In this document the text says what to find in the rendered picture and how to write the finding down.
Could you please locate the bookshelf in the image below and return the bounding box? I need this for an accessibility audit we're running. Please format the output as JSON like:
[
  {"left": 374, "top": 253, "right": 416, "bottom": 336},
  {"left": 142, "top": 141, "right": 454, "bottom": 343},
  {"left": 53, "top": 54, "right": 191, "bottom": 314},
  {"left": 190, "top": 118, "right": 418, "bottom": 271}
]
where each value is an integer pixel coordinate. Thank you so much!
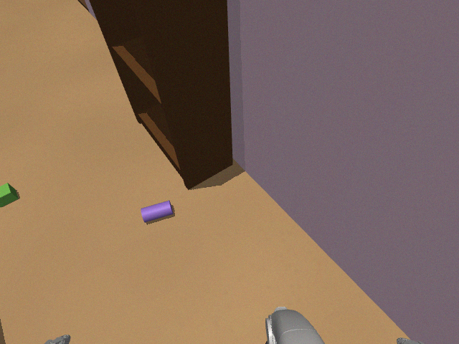
[{"left": 89, "top": 0, "right": 233, "bottom": 190}]

